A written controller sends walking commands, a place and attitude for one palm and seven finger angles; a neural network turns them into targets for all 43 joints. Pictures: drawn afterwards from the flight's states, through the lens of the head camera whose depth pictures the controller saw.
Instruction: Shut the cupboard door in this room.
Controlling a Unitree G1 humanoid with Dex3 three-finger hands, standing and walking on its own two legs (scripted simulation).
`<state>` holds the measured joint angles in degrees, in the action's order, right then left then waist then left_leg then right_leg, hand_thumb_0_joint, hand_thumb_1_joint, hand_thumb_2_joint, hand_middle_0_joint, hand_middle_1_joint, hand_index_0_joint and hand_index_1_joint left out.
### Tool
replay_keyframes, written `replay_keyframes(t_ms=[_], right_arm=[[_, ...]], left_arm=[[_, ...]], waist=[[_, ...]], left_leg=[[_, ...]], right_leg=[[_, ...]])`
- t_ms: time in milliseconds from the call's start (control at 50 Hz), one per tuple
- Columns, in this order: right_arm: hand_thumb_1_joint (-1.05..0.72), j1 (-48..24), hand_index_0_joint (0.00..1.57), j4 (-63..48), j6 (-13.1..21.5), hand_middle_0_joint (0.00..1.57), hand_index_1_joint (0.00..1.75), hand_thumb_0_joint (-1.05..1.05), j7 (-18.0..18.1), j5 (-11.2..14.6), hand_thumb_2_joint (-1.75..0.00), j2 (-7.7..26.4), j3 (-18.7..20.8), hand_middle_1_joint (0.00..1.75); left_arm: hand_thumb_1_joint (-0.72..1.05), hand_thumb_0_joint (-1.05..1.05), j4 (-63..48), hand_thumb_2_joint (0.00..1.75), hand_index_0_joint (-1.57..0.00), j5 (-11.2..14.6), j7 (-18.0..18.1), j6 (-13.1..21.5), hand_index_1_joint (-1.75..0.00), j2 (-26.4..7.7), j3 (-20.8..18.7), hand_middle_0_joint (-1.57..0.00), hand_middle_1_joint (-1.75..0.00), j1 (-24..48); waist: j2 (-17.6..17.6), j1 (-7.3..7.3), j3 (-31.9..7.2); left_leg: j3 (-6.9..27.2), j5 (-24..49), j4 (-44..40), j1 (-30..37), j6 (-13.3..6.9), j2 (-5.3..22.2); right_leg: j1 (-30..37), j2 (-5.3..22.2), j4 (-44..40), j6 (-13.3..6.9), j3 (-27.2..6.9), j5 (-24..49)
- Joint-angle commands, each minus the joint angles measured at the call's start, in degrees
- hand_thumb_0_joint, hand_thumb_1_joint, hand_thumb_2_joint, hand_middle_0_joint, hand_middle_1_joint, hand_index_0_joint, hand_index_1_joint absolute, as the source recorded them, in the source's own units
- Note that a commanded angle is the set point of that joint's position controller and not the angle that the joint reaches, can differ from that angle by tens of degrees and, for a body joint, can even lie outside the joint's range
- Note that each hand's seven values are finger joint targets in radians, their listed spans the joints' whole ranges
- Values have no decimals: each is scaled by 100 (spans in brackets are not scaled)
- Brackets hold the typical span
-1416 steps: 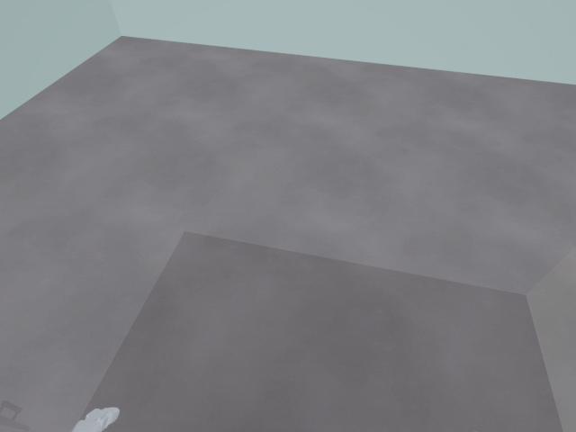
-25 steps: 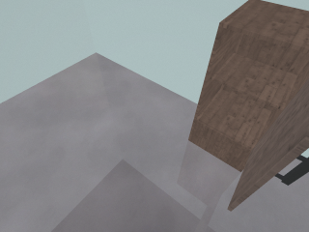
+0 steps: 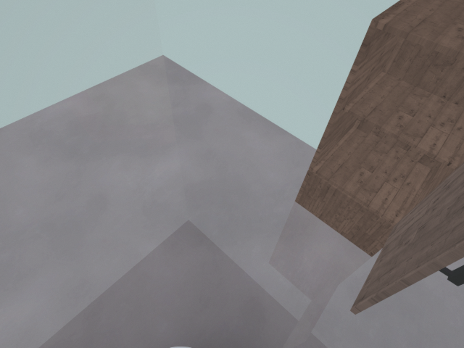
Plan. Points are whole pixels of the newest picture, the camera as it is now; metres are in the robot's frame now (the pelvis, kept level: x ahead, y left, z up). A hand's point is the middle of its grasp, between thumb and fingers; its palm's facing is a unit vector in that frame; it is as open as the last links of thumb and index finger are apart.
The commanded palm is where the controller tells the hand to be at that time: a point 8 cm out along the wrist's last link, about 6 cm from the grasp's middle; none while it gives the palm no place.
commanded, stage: turn or walk to find it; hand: left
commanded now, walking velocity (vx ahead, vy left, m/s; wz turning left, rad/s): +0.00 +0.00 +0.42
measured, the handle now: out of the picture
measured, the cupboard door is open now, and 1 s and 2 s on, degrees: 93 93 93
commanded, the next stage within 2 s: none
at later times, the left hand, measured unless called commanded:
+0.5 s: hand out of the picture +0.00 +0.13 -0.13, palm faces +0.27 -0.91 -0.31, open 7.4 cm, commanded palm none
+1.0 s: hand out of the picture -0.15 +0.15 -0.17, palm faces +0.53 -0.81 -0.24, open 7.4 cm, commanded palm none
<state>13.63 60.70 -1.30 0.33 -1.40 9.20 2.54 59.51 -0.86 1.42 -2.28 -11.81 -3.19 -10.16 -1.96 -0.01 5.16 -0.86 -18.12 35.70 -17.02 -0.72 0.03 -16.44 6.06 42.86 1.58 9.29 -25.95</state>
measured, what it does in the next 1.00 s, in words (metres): steps on the spot, turning left: right foot, then left foot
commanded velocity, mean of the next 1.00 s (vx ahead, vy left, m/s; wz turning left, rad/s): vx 0.00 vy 0.00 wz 0.42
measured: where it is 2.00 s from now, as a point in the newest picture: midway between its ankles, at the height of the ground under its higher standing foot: outside the picture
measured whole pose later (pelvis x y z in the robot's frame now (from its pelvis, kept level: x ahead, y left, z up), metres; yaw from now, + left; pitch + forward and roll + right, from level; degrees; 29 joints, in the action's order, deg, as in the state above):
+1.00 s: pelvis -0.05 -0.04 +0.01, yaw +29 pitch +0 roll -1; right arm 5.8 54.9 -1.3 0.3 -1.0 10.3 1.8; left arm 58.2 -0.9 0.9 -3.4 -15.3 -3.7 -13.6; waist -2.5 2.7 4.8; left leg -0.5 -17.6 26.6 -9.2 -1.9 -0.2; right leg -25.5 5.5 59.9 4.3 4.4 -26.4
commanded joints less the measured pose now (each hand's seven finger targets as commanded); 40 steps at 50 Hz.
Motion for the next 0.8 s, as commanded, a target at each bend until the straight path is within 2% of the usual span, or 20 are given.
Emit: replay_keyframes(t_ms=[0, 40, 80, 160, 180, 220, 260, 280, 300, 320, 340, 360, 400, 420, 520, 620, 680, 700, 740, 780], right_arm=[[-90, 604, 20, -230, 170, 20, 30, 0, 171, 7, -90, 1201, 257, 30], [-90, 346, 20, -354, 167, 20, 30, 0, 175, 0, -90, 1176, 257, 30], [-90, 332, 20, -429, 165, 20, 30, 0, 172, 3, -90, 1215, 290, 30], [-90, 321, 20, -538, 95, 20, 30, 0, 120, -19, -90, 1309, 358, 30], [-90, 225, 20, -591, 75, 20, 30, 0, 105, -23, -90, 1350, 372, 30], [-90, -8, 20, -714, 36, 20, 30, 0, 67, -25, -90, 1369, 405, 30], [-90, -206, 20, -823, 2, 20, 30, 0, 37, 21, -90, 1287, 411, 30], [-90, -180, 20, -885, -6, 20, 30, 0, 1, 65, -90, 990, 386, 30], [-90, -282, 20, -1063, -5, 20, 30, 0, -6, 59, -90, 683, 326, 30], [-90, -507, 20, -1091, -54, 20, 30, 0, -2, 4, -90, 1016, 396, 30], [-90, -322, 20, -977, -142, 20, 30, 0, -33, -15, -90, 1057, 433, 30], [-90, -272, 20, -890, -207, 20, 30, 0, -63, -13, -90, 1012, 455, 30], [-90, -14, 20, -698, -222, 20, 30, 0, -123, -26, -90, 909, 396, 30], [-90, 52, 20, -671, -224, 20, 30, 0, -134, -6, -90, 852, 375, 30], [-90, -286, 20, -747, -238, 20, 30, 0, -127, 13, -90, 929, 326, 30], [-90, -857, 20, -890, -176, 20, 30, 0, -104, 59, -90, 848, 193, 30], [-90, -1002, 20, -939, -105, 20, 30, 0, -96, 110, -90, 763, 116, 30], [-90, -970, 20, -945, -77, 20, 30, 0, -86, 126, -90, 757, 97, 30], [-90, -690, 20, -869, -30, 20, 30, 0, -66, 143, -90, 761, 90, 30], [-90, -369, 20, -763, 31, 20, 30, 0, -68, 129, -90, 852, 108, 30]], left_arm=[[90, 0, -639, 90, -20, 1, 14, 93, -30, -499, -102, -20, -30, 339], [90, 0, -604, 90, -20, 17, -15, 105, -30, -486, -92, -20, -30, 295], [90, 0, -652, 90, -20, 23, -46, 112, -30, -453, -74, -20, -30, 361], [90, 0, -813, 90, -20, 46, -38, 115, -30, -425, -55, -20, -30, 499], [90, 0, -835, 90, -20, 59, -34, 118, -30, -423, -53, -20, -30, 432], [90, 0, -789, 90, -20, 83, -22, 131, -30, -486, -76, -20, -30, 115], [90, 0, -654, 90, -20, 64, -10, 191, -30, -690, -135, -20, -30, -416], [90, 0, -653, 90, -20, -18, 21, 242, -30, -1052, -214, -20, -30, -603], [90, 0, -757, 90, -20, -92, 55, 246, -30, -1578, -303, -20, -30, -522], [90, 0, -875, 90, -20, -30, 53, 211, -30, -1493, -250, -20, -30, -396], [90, 0, -967, 90, -20, -30, 68, 243, -30, -1278, -263, -20, -30, 6], [90, 0, -1063, 90, -20, -22, 80, 206, -30, -1164, -244, -20, -30, 313], [90, 0, -1113, 90, -20, -14, 25, 264, -30, -870, -125, -20, -30, 463], [90, 0, -1095, 90, -20, -7, 14, 291, -30, -829, -110, -20, -30, 285], [90, 0, -921, 90, -20, -20, 41, 312, -30, -904, -126, -20, -30, -408], [90, 0, -714, 90, -20, -78, 48, 303, -30, -1097, -170, -20, -30, -969], [90, 0, -616, 90, -20, -107, 37, 288, -30, -1241, -214, -20, -30, -1094], [90, 0, -602, 90, -20, -106, 35, 280, -30, -1284, -231, -20, -30, -1102], [90, 0, -559, 90, -20, -87, 35, 274, -30, -1320, -249, -20, -30, -931], [90, 0, -553, 90, -20, -25, 21, 247, -30, -1277, -246, -20, -30, -718]], waist=[[1362, -197, -512], [1140, -110, -731], [866, -133, -881], [996, -219, -873], [1173, -189, -911], [1328, -62, -950], [913, 217, -1024], [-58, 294, -1069], [-1713, 346, -711], [-1204, 368, -500], [-1107, 117, -236], [-934, -29, 68], [-617, -214, 142], [-713, -188, 34], [-761, 65, -262], [-734, 356, -529], [-832, 452, -751], [-908, 439, -868], [-909, 271, -1085], [-768, 12, -1143]], left_leg=[[2575, 3060, -1736, 964, -1144, 1762], [2137, 3042, -1581, 1167, -1014, 1462], [1985, 3041, -1546, 1335, -934, 1292], [2123, 2887, -1498, 1160, -912, 1190], [2129, 2879, -1471, 1040, -879, 1150], [2131, 2642, -1347, 645, -750, 1018], [1925, 1671, -926, -250, -393, 643], [1443, 433, -239, -1220, -30, 156], [512, -1326, 1171, -2097, 328, -496], [696, -1519, 2213, -1804, 281, -233], [890, -1124, 2828, -1586, 252, -82], [756, -899, 3213, -1540, 256, -21], [525, -240, 3522, -1451, 341, 20], [454, -52, 3562, -1470, 383, -17], [354, -58, 3246, -1556, 533, 131], [108, -798, 1918, -1242, 526, 181], [-99, -1056, 1007, -833, 439, 118], [-153, -1054, 719, -700, 397, 104], [-276, -649, -34, -244, 346, 57], [-345, 512, -1257, 715, 267, 89]], right_leg=[[-1401, -138, 1913, 59, -870, -605], [-1382, -199, 1826, 128, -917, -284], [-1350, -285, 1557, 186, -899, -131], [-960, -417, 588, 209, -873, -171], [-722, -448, 275, 200, -851, -146], [-101, -536, -508, 175, -772, 192], [1136, -482, -1937, 182, -691, 1305], [1937, 404, -2545, -13, -1434, 1147], [1771, 1880, -2827, -593, -3064, 1131], [706, 2187, -2899, -959, -3078, 1321], [-34, 1909, -3112, -922, -2746, 401], [-383, 1695, -3163, -805, -2583, 136], [-261, 1067, -2852, -603, -1563, 1093], [-31, 934, -2740, -548, -1271, 1544], [763, 1130, -2591, -736, -1147, 2120], [1395, 1433, -2294, -1006, -1161, 3369], [1615, 1482, -2068, -1088, -1100, 4001], [1712, 1505, -1959, -1087, -1069, 4203], [1692, 1460, -1721, -953, -907, 4260], [1132, 1280, -1262, -539, -454, 3750]])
